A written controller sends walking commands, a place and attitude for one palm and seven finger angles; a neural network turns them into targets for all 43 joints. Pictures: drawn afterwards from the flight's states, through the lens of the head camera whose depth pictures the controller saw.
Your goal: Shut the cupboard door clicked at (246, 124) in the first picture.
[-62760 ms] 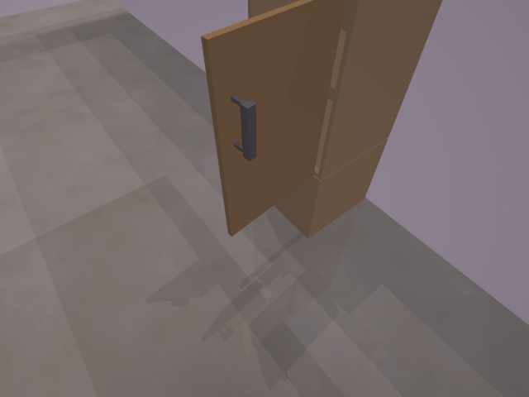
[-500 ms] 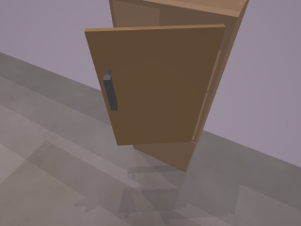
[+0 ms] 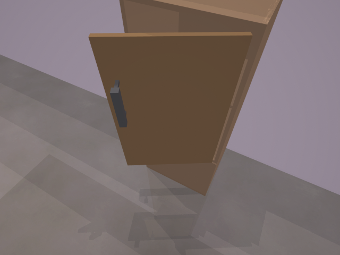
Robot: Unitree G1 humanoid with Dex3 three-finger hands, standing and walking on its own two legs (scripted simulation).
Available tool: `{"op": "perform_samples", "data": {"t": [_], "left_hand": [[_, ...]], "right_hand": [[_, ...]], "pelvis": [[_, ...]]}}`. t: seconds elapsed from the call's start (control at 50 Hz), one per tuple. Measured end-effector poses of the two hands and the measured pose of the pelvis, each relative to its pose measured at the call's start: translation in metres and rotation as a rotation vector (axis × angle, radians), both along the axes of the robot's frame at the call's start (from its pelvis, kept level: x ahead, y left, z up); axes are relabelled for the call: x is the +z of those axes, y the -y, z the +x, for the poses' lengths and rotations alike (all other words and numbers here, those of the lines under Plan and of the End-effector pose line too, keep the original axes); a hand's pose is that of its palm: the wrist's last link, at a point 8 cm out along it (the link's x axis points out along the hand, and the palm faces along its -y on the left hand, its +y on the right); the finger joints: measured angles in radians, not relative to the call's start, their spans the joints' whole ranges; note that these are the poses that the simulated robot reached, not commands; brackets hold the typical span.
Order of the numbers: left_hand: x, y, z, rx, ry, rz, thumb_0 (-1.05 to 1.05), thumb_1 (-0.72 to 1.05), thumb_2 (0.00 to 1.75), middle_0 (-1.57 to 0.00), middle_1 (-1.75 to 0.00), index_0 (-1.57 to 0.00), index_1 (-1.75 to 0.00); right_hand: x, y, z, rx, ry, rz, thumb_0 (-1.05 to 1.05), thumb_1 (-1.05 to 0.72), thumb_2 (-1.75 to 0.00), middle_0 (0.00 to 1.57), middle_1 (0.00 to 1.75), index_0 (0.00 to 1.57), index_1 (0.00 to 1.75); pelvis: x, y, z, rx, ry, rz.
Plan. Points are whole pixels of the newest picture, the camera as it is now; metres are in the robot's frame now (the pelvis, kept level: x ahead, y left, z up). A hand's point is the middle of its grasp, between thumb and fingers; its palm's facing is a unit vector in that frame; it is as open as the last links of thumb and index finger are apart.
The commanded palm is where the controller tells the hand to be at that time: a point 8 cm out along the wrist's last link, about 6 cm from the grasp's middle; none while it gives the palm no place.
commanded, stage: look again from close up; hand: left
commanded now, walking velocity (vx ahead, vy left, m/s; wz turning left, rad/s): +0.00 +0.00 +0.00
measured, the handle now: (120, 104) +0.50 +0.18 +0.05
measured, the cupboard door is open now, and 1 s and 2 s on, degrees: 31 31 31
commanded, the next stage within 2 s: raise the hand and make a fist in 0.18 s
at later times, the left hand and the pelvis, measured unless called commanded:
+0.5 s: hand (101, 216) +0.20 +0.17 -0.01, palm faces +0.24 -0.97 -0.04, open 7.1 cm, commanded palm +0.11 +0.22 -0.06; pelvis -0.01 -0.02 -0.03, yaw +2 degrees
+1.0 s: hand (97, 235) +0.16 +0.18 -0.02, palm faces +0.06 -1.00 -0.02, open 4.7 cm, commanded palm +0.13 +0.23 -0.01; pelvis -0.04 -0.01 -0.08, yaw +3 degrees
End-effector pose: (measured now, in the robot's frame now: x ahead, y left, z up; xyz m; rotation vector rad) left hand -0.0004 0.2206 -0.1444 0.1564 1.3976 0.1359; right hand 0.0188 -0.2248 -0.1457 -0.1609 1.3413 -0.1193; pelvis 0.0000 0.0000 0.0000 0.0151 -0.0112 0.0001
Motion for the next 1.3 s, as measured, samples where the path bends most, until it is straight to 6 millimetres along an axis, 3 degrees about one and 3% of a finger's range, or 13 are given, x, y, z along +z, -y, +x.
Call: {"op": "perform_samples", "data": {"t": [0.3,0.32,0.42,0.46,0.5,0.58,0.7,0.78,0.9,0.98,1.08,1.18,1.3], "left_hand": [[0.004,0.003,0.03,-0.003,0.055,0.032,0.0,0.91,0.9,-0.2,-0.3,-0.2,-0.3],[0.009,-0.001,0.04,0.065,0.11,0.028,0.01,0.9,0.9,-0.2,-0.3,-0.2,-0.3],[0.099,-0.008,0.134,0.102,0.815,0.096,0.02,0.91,0.9,-0.21,-0.32,-0.22,-0.32],[0.126,-0.005,0.159,0.092,1.055,0.074,0.01,0.91,0.9,-0.23,-0.33,-0.23,-0.34],[0.139,0.001,0.169,0.061,1.254,0.022,0.01,0.91,0.9,-0.25,-0.36,-0.25,-0.36],[0.128,0.014,0.154,-0.062,1.461,-0.071,0.0,0.91,0.9,-0.31,-0.42,-0.31,-0.42],[0.082,0.003,0.106,0.002,1.311,-0.069,0.01,0.9,0.9,-0.41,-0.53,-0.42,-0.53],[0.097,-0.007,0.097,0.006,1.366,-0.005,0.02,0.9,0.9,-0.48,-0.61,-0.49,-0.61],[0.122,-0.004,0.126,-0.092,1.434,-0.075,0.02,0.9,0.9,-0.59,-0.73,-0.59,-0.73],[0.124,-0.005,0.139,-0.098,1.337,-0.109,0.02,0.9,0.9,-0.66,-0.81,-0.67,-0.81],[0.135,-0.018,0.14,-0.057,1.329,-0.053,0.02,0.9,0.9,-0.76,-0.91,-0.76,-0.91],[0.146,-0.022,0.141,-0.065,1.384,-0.037,0.02,0.9,0.9,-0.85,-1.01,-0.85,-1.01],[0.15,-0.022,0.148,-0.079,1.378,-0.062,0.02,0.9,0.9,-0.96,-1.13,-0.96,-1.13]], "right_hand": [[-0.001,0.013,0.009,0.004,-0.021,0.005,0.01,-0.92,-0.9,0.2,0.3,0.2,0.29],[0.0,0.016,0.013,0.008,0.017,-0.015,0.01,-0.92,-0.9,0.2,0.3,0.2,0.29],[0.017,0.033,0.061,0.013,0.402,-0.066,0.01,-0.91,-0.89,0.2,0.3,0.21,0.29],[0.023,0.039,0.085,0.036,0.53,-0.07,0.01,-0.91,-0.89,0.2,0.3,0.21,0.29],[0.03,0.045,0.109,0.067,0.641,-0.075,0.01,-0.91,-0.9,0.2,0.3,0.21,0.29],[0.035,0.052,0.151,0.149,0.805,-0.095,0.01,-0.91,-0.9,0.2,0.3,0.2,0.29],[0.029,0.039,0.188,0.223,0.912,-0.096,0.01,-0.91,-0.9,0.2,0.3,0.2,0.29],[0.017,0.017,0.187,0.258,0.898,-0.062,0.01,-0.91,-0.9,0.2,0.3,0.2,0.29],[-0.006,-0.009,0.153,0.227,0.786,0.005,0.01,-0.91,-0.9,0.2,0.3,0.21,0.3],[-0.009,-0.013,0.123,0.158,0.707,0.014,0.02,-0.9,-0.89,0.21,0.3,0.21,0.3],[-0.003,-0.005,0.099,0.127,0.65,-0.023,0.02,-0.9,-0.89,0.21,0.3,0.21,0.3],[0.003,0.005,0.097,0.154,0.642,-0.072,0.02,-0.9,-0.9,0.21,0.3,0.21,0.3],[0.019,0.007,0.117,0.166,0.686,-0.1,0.02,-0.91,-0.9,0.2,0.3,0.21,0.3]], "pelvis": [[0.0,0.014,0.012,0.01,-0.005,-0.006],[-0.001,0.015,0.01,0.005,0.002,-0.01],[-0.012,0.016,0.007,0.042,-0.027,-0.005],[-0.019,0.018,0.001,0.047,-0.065,-0.003],[-0.031,0.021,-0.006,0.039,-0.108,0.003],[-0.062,0.027,-0.021,0.027,-0.179,0.012],[-0.093,0.029,-0.033,0.047,-0.212,-0.009],[-0.1,0.029,-0.038,0.062,-0.215,-0.04],[-0.096,0.023,-0.042,0.066,-0.212,-0.064],[-0.085,0.016,-0.04,0.056,-0.204,-0.059],[-0.074,0.008,-0.035,0.046,-0.194,-0.052],[-0.071,0.001,-0.032,0.049,-0.188,-0.054],[-0.067,-0.003,-0.027,0.049,-0.175,-0.054]]}}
